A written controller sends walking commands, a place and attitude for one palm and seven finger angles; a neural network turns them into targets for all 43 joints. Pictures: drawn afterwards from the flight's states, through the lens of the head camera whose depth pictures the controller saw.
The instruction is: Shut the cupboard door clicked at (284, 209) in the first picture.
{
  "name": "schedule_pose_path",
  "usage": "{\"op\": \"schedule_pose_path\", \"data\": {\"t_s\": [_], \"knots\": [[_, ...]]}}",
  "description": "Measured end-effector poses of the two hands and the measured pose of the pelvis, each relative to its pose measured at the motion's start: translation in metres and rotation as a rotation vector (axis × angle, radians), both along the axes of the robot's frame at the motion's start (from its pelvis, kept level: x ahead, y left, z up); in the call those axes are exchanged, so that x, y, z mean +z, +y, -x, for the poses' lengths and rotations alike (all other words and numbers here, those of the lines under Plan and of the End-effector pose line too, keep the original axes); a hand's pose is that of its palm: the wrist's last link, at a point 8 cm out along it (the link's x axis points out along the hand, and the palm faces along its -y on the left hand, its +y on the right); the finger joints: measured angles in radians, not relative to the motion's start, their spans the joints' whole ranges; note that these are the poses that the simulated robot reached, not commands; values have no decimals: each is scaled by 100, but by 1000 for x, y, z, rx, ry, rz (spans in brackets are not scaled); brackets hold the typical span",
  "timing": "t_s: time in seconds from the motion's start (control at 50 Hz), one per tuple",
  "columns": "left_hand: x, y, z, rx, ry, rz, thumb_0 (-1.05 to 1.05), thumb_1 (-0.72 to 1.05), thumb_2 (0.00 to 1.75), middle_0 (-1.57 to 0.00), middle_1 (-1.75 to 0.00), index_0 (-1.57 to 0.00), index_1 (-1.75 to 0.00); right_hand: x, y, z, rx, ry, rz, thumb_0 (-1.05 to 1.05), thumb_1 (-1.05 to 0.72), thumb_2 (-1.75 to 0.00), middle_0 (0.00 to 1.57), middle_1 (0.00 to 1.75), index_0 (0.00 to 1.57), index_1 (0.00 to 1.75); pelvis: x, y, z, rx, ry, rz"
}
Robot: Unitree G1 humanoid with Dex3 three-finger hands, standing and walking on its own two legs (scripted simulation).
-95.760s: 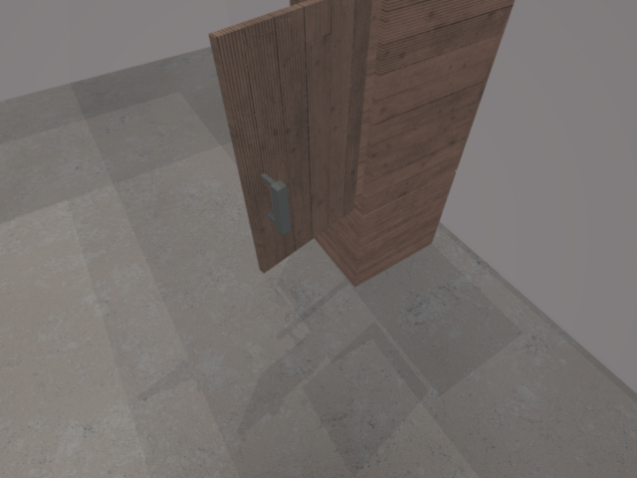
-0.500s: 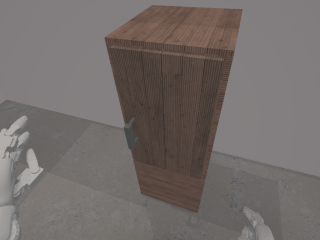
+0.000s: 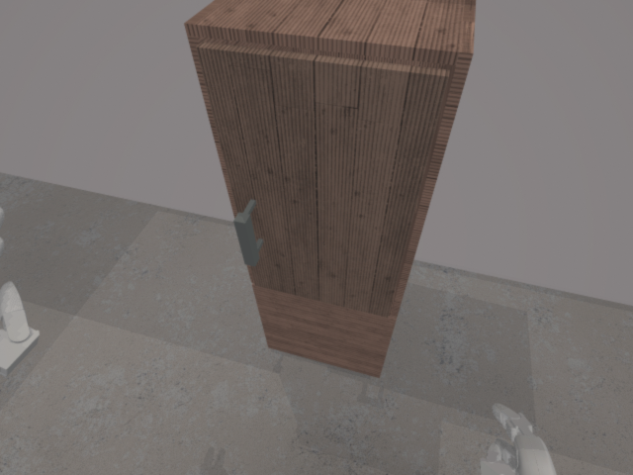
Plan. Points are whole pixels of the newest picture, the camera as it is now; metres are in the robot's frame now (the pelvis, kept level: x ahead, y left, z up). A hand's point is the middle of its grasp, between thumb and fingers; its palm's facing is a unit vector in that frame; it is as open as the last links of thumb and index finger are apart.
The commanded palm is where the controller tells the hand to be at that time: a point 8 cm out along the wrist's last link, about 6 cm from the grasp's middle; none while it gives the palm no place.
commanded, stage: step back with the hand held close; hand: left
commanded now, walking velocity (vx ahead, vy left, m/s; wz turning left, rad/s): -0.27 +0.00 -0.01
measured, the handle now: (251, 232) +0.56 +0.17 -0.10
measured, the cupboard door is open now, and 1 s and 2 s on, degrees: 0 0 0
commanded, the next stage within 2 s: stop stepping back and stand still in 1.04 s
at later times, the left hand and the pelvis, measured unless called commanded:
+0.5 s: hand (4, 402) +0.15 +0.26 +0.17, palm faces +0.48 -0.78 -0.41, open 7.4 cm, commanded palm +0.08 +0.29 +0.18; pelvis -0.06 -0.01 -0.01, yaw +0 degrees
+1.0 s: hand out of the picture +0.06 +0.25 +0.17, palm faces +0.43 -0.79 -0.44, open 7.4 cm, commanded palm -0.01 +0.29 +0.18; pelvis -0.14 -0.01 -0.01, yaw +3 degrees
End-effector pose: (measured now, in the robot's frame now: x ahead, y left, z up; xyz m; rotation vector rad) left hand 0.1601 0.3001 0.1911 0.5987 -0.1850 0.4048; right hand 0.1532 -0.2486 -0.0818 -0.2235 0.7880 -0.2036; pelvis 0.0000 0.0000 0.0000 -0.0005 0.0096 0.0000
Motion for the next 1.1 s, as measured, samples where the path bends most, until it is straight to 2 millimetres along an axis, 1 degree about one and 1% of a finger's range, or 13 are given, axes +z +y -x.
{"op": "schedule_pose_path", "data": {"t_s": [0.08, 0.2, 0.26, 0.38, 0.46, 0.62, 0.68, 0.74, 0.86, 0.94, 0.98, 1.02, 1.1], "knots": [[1, 6, 7, 4, -33, -3, 1, 89, 90, -21, -30, -21, -30, 3, 7, 5, -5, -34, -13, 1, -91, -90, 20, 30, 20, 30, -3, 3, 11, -11, -2, -1], [-17, 4, 24, 5, -28, 43, 1, 89, 90, -21, -30, -21, -30, 7, 10, 20, 5, -66, -10, 1, -90, -90, 21, 30, 20, 30, -7, 2, 28, -15, -7, -2], [-21, 0, 34, 5, -45, 46, 1, 89, 90, -21, -30, -21, -30, 5, 8, 30, 18, -65, 2, 1, -90, -90, 21, 30, 20, 30, -10, -2, 36, -13, -14, -2], [-12, -8, 50, 2, -139, 16, 1, 89, 90, -21, -30, -21, -30, 0, -3, 50, 37, -47, 25, 1, -90, -90, 21, 30, 20, 30, -16, -9, 48, -2, -20, 9], [-6, -11, 56, -19, -182, 21, 1, 89, 90, -21, -30, -21, -30, -2, -9, 66, 33, -17, 38, 1, -90, -90, 21, 30, 20, 30, -15, -9, 57, 7, -7, 14], [-11, 4, 68, -37, -117, -19, 1, 89, 90, -21, -30, -21, -30, 3, -6, 94, -4, 12, 61, 1, -91, -90, 21, 30, 20, 30, -10, -2, 72, 34, 9, 44], [-5, 9, 79, -21, -124, -52, 1, 89, 90, -21, -30, -21, -30, 3, -1, 96, 14, 14, 57, 1, -90, -90, 21, 30, 20, 30, -10, -4, 75, 35, 29, 52], [-3, 8, 90, -14, -145, -62, 1, 89, 90, -21, -30, -21, -30, 2, 3, 92, 51, -2, 52, 1, -90, -90, 21, 30, 20, 30, -12, -8, 84, 23, 39, 42], [-14, -14, 109, -52, -131, 10, 1, 89, 90, -21, -30, -21, -30, 3, 6, 88, 100, -63, 26, 1, -90, -90, 21, 30, 20, 30, -13, -16, 113, 16, 22, 41], [-11, -25, 128, -95, -134, 14, 1, 89, 90, -21, -30, -21, -30, 11, 4, 99, 87, -93, 14, 1, -90, -90, 21, 30, 20, 30, -12, -18, 128, 30, 16, 33], [-5, -21, 140, -93, -152, 8, 1, 89, 90, -21, -30, -21, -30, 16, 2, 108, 81, -76, 29, 1, -90, -90, 21, 30, 20, 30, -9, -15, 133, 41, 23, 22], [0, -12, 151, -72, -171, -4, 1, 88, 90, -22, -30, -21, -30, 20, 3, 119, 77, -52, 50, 1, -90, -90, 21, 30, 20, 30, -5, -11, 139, 47, 33, 11], [-4, 14, 172, -15, -191, -16, 1, 89, 90, -21, -30, -21, -30, 17, 7, 138, 77, -39, 95, 1, -90, -90, 21, 30, 20, 30, -11, 0, 159, 83, 46, 29]]}}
